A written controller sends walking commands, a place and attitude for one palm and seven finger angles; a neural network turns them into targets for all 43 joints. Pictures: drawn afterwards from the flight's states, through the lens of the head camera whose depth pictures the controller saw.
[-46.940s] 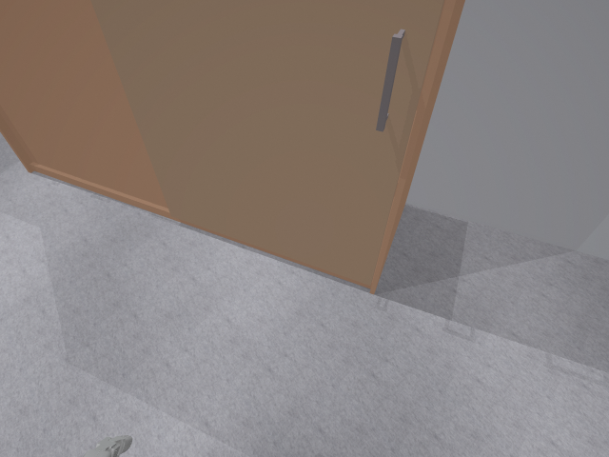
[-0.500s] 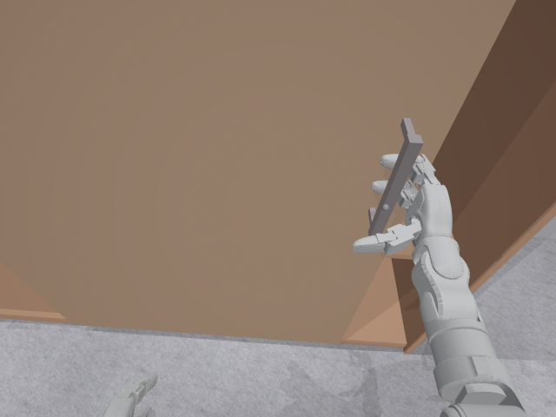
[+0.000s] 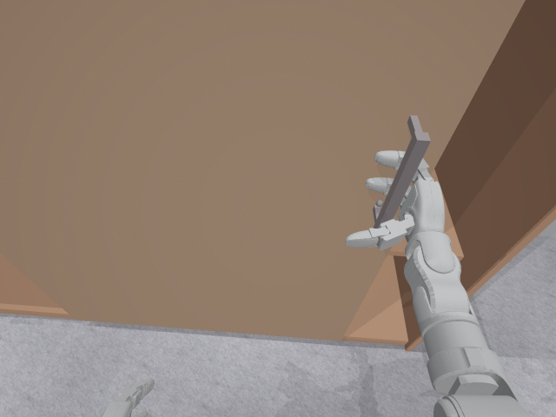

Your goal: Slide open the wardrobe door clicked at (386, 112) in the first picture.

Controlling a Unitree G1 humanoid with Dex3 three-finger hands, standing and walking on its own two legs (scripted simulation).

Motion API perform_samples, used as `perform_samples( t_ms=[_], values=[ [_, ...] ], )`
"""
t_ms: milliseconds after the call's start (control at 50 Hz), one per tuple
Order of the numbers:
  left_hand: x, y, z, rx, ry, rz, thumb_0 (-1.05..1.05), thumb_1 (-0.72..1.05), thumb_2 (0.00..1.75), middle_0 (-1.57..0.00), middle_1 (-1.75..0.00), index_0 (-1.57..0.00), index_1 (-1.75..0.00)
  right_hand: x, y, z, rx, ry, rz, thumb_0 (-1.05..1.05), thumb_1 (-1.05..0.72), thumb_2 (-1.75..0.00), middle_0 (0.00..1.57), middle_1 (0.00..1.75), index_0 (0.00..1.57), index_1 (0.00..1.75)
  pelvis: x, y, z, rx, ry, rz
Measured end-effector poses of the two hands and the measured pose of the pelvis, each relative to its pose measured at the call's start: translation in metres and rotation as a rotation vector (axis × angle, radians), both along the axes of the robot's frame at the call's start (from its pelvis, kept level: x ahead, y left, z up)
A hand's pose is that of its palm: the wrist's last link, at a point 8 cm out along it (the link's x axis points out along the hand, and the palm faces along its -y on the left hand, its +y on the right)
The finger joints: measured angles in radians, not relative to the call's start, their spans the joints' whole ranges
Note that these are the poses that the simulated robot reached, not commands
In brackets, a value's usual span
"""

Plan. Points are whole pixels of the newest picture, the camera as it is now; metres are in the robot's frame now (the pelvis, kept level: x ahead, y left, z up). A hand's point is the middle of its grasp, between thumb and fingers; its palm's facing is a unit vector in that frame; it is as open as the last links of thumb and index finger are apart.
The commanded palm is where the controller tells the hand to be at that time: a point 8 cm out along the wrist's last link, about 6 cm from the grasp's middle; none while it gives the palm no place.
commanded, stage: slide the fingers in behind the handle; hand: right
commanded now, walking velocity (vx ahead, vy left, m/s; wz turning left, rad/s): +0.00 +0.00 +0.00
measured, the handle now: (394, 183) +0.45 -0.12 +0.11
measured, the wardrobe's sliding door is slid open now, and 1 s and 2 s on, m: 0.23 0.23 0.23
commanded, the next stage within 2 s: grip the handle and tug to test in 0.32 s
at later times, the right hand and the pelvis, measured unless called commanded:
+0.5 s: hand (387, 207) +0.40 -0.10 +0.11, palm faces -0.05 +1.00 +0.00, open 13.9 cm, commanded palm +0.38 -0.15 +0.12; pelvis +0.00 -0.01 +0.00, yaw +0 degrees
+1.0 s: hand (384, 205) +0.40 -0.10 +0.11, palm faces -0.03 +1.00 +0.00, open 7.2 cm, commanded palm +0.37 -0.15 +0.12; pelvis +0.01 -0.01 +0.00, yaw +1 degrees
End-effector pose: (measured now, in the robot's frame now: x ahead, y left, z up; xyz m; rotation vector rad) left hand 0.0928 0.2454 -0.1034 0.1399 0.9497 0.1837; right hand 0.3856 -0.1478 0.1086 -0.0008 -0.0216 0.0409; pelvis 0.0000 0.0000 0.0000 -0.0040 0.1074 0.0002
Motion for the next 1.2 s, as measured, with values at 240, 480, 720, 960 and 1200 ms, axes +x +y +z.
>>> perform_samples(
  t_ms=[240,480,720,960,1200],
  values=[
    [-0.001,0.000,0.004,0.003,-0.012,0.015,0.01,0.90,0.89,-0.20,-0.30,-0.20,-0.30,-0.001,-0.007,0.002,0.002,-0.007,-0.003,-0.01,0.50,-0.30,0.32,1.21,0.30,1.20,0.001,-0.001,0.001,0.002,-0.004,0.009],
    [0.007,-0.004,0.006,0.009,-0.026,0.000,0.01,0.90,0.89,-0.20,-0.30,-0.20,-0.30,-0.006,-0.012,0.000,0.002,-0.003,0.002,-0.01,0.49,-0.30,0.30,1.20,0.30,1.20,0.000,-0.005,0.001,0.005,-0.007,0.003],
    [0.007,-0.012,0.004,-0.005,-0.021,0.001,0.01,0.90,0.89,-0.20,-0.30,-0.20,-0.30,0.002,-0.005,0.001,0.006,-0.004,0.005,-0.01,0.17,-0.44,0.34,1.25,0.33,1.25,0.002,-0.009,0.001,0.003,0.002,0.009],
    [0.006,-0.010,0.002,-0.015,-0.019,0.007,0.01,0.90,0.89,-0.20,-0.30,-0.20,-0.30,-0.007,-0.004,0.003,0.003,-0.016,-0.012,0.00,-0.37,-0.67,0.39,1.32,0.37,1.32,0.007,-0.008,0.001,0.004,-0.003,0.012],
    [0.019,-0.004,0.008,-0.001,-0.052,-0.011,0.01,0.90,0.89,-0.20,-0.30,-0.20,-0.30,-0.011,-0.006,0.005,-0.005,-0.009,-0.014,0.01,-0.77,-0.83,0.41,1.38,0.38,1.37,0.005,-0.003,0.002,0.004,-0.012,0.004]
  ],
)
